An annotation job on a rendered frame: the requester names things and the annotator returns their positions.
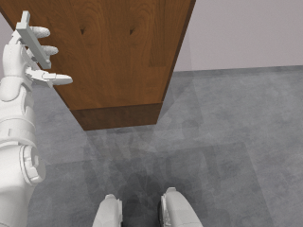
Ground right robot thigh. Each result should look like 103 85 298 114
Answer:
161 191 203 227

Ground cupboard door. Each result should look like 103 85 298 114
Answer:
0 0 191 111

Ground left robot forearm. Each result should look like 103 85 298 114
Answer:
0 76 37 150

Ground handle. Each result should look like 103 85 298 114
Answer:
15 10 51 69

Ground left robot hand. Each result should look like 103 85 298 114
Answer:
2 26 73 88

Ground robot right shin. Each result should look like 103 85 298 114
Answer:
162 187 176 227

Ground left robot upper arm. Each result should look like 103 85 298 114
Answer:
0 145 46 227

